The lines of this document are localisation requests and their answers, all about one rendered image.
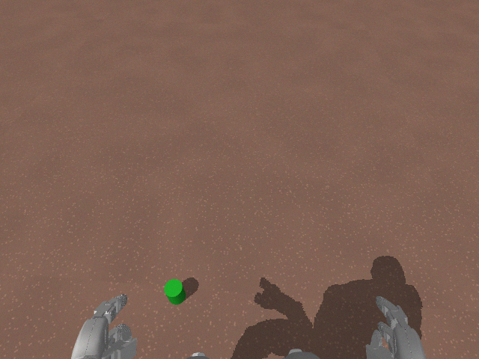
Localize right robot hand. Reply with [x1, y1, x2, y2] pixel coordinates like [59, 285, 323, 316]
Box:
[366, 296, 426, 359]

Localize left robot hand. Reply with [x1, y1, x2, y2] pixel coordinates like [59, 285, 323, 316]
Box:
[71, 294, 137, 359]

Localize can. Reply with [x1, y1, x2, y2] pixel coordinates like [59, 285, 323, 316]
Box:
[164, 279, 186, 304]

